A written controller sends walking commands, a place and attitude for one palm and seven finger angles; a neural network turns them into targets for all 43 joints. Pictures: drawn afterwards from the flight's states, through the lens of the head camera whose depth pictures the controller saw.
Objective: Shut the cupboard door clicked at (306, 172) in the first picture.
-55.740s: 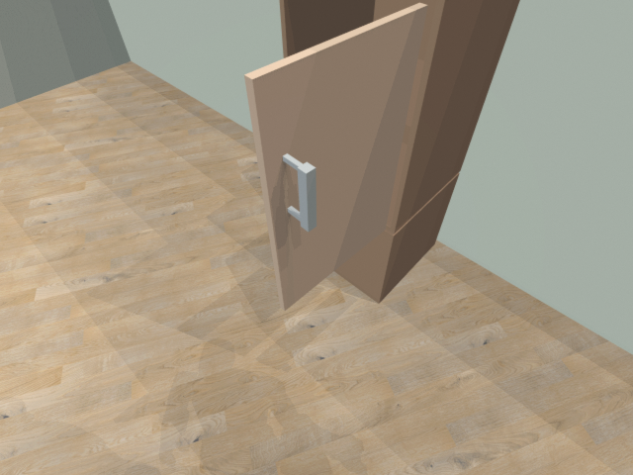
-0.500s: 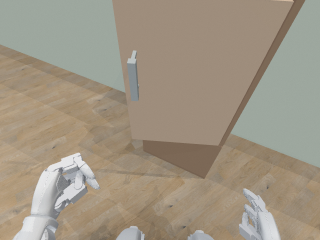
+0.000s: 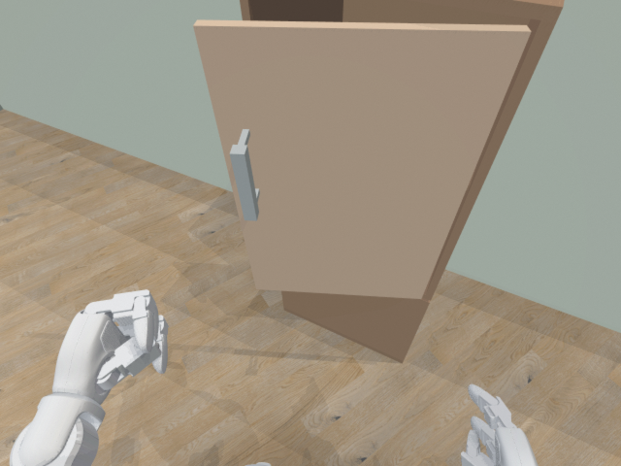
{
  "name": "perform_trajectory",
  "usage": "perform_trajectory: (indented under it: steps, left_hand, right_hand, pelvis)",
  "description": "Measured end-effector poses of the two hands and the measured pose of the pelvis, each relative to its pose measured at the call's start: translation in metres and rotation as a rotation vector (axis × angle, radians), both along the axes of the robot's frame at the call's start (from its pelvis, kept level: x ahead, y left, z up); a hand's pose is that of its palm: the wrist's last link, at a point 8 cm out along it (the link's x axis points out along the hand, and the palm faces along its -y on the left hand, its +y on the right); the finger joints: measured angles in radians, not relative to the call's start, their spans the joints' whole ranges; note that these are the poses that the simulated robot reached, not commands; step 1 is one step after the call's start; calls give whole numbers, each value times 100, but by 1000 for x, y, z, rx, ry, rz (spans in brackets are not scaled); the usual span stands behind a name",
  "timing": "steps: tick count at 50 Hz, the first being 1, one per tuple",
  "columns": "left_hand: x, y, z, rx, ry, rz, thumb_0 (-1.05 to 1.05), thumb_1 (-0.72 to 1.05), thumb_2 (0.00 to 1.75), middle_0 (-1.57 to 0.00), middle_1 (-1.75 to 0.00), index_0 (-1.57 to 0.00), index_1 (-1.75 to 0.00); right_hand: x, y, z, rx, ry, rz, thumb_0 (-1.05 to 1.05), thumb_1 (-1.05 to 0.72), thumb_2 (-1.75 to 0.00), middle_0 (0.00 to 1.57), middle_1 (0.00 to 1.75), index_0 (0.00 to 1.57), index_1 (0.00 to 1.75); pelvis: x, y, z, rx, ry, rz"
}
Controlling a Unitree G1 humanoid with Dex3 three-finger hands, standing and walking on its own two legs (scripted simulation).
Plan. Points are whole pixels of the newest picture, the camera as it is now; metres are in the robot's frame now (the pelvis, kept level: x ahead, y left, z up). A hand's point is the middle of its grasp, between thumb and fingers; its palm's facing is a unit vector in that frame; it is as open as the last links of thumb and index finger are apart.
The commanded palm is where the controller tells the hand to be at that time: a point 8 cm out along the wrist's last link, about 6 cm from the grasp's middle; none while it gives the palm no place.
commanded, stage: raise the hand and make a fist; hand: left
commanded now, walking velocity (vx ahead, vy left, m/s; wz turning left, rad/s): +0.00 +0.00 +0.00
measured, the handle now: (248, 176) +0.51 +0.14 +0.09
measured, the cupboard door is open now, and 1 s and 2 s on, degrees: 22 22 22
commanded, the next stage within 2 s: bring the fist close to the handle in 0.32 s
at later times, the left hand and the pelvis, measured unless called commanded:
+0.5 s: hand (159, 355) +0.22 +0.18 +0.09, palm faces -0.01 -1.00 -0.05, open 3.1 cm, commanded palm +0.21 +0.23 +0.09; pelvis -0.01 +0.00 +0.00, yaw +0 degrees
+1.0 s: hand (225, 277) +0.32 +0.13 +0.09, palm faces -0.06 -1.00 -0.02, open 3.1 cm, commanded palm +0.31 +0.18 +0.09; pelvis -0.01 +0.00 +0.01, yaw -1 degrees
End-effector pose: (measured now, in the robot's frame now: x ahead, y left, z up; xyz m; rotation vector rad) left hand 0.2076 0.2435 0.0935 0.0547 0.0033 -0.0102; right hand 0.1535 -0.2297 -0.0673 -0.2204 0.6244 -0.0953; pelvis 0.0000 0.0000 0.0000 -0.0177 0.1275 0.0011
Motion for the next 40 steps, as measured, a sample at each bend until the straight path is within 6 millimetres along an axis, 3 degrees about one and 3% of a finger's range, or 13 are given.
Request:
perform_trajectory:
  steps: [11,25,40]
  left_hand:
    - [-5,-9,-5,-7,6,-1,2,90,90,-130,-150,-130,-150]
    - [-9,-8,-4,-9,-6,-5,2,90,90,-130,-150,-130,-150]
    - [64,-38,-2,-38,-17,-49,2,90,90,-130,-150,-130,-150]
  right_hand:
    - [-5,-15,4,-18,-8,-19,2,-90,-90,20,30,20,30]
    - [-1,2,3,10,-36,12,2,-90,-90,20,30,20,30]
    - [-19,6,-4,21,32,-16,2,-90,-90,20,30,20,30]
  pelvis:
    - [-4,-5,2,10,-8,-7]
    - [-11,-1,1,7,-20,0]
    - [-13,4,4,16,-11,-14]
